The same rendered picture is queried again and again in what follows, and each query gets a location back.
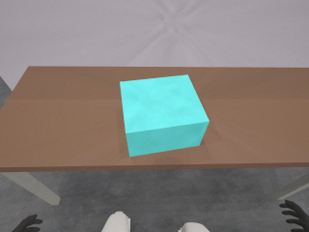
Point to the table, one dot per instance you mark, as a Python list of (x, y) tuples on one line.
[(71, 118)]

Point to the left robot hand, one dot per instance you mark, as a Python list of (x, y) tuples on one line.
[(22, 227)]

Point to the robot right thigh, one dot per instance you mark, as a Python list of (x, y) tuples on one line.
[(193, 227)]

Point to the robot thigh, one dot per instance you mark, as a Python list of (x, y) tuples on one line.
[(193, 227), (117, 223)]

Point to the robot left thigh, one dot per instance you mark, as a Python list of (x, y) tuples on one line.
[(117, 223)]

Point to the right robot hand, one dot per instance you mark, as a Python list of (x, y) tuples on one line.
[(298, 213)]

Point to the carton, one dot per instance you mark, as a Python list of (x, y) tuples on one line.
[(162, 114)]

